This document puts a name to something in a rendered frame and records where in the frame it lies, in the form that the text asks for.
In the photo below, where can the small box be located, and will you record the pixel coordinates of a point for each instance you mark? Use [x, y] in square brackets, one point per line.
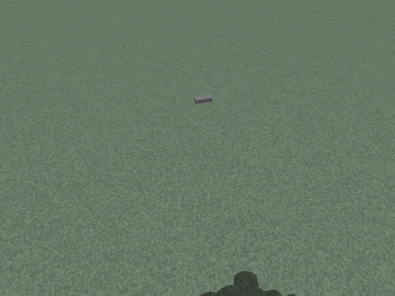
[202, 99]

